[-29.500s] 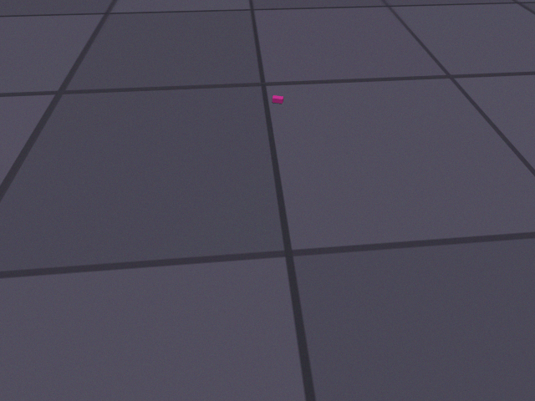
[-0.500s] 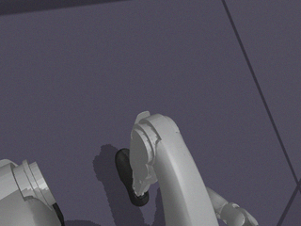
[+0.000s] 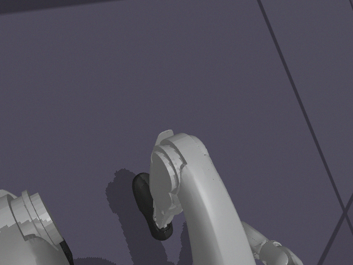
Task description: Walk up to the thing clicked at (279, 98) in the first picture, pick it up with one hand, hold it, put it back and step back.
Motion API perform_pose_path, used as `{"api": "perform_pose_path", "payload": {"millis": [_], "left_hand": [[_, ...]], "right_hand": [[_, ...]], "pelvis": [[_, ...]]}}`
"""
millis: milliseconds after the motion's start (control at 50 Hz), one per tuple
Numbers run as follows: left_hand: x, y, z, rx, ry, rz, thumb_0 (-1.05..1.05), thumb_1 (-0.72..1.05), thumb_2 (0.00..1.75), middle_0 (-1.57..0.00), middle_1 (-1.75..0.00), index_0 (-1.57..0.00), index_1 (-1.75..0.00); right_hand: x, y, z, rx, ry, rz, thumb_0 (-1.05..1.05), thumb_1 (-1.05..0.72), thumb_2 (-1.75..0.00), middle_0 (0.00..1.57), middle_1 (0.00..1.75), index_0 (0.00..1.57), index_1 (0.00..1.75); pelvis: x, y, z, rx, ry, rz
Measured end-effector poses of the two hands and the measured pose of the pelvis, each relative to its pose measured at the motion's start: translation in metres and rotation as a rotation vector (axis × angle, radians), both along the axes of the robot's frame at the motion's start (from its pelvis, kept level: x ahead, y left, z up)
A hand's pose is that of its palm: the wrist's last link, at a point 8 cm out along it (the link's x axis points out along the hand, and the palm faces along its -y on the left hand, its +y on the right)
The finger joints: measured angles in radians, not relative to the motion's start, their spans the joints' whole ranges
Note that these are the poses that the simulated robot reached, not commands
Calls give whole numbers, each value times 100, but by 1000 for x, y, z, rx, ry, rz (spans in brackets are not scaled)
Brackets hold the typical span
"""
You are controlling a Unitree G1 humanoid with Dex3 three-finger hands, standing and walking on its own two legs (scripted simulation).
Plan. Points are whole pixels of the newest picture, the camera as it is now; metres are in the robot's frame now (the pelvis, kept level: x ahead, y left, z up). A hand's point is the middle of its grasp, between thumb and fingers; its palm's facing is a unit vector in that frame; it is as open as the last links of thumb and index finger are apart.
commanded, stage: close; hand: left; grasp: from above
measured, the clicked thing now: out of the picture +0.44 +0.32 -0.28
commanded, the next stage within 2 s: settle in 1.32 s
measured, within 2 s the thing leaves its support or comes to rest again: leaves its support in 1.74 s
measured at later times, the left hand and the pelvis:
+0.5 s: hand out of the picture +0.44 +0.31 -0.26, palm faces -0.46 -0.07 -0.88, open 11.5 cm; pelvis +0.00 +0.00 +0.00, yaw +0 degrees
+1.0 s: hand out of the picture +0.44 +0.31 -0.25, palm faces -0.46 -0.06 -0.88, open 9.4 cm; pelvis +0.00 +0.00 +0.00, yaw +0 degrees
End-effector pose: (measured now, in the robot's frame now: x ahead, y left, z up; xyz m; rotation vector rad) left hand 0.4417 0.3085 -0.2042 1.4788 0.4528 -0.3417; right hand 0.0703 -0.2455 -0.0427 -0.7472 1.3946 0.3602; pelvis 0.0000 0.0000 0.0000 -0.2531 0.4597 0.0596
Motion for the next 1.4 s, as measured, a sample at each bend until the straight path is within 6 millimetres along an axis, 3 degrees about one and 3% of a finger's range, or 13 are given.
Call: {"api": "perform_pose_path", "payload": {"millis": [380, 920, 1400], "left_hand": [[-1, 1, 3, 13, -23, -5, 0, -11, 70, -35, -72, -36, -70], [5, 4, 8, 4, -28, -1, 0, 18, 45, -56, -50, -60, -47], [9, 6, 11, -3, -37, 0, 0, 46, 27, -76, -26, -88, -28]], "right_hand": [[8, 0, 1, -2, -27, 21, 0, -90, -90, 20, 30, 20, 30], [-3, 4, 0, -21, -25, -16, 0, -90, -90, 20, 30, 20, 30], [1, 1, -1, -33, -28, -18, 0, -90, -90, 20, 30, 20, 30]], "pelvis": [[-2, 0, 1, 0, -2, -1], [-4, 1, -1, 0, -8, -2], [-2, 0, -2, 5, -3, 0]]}}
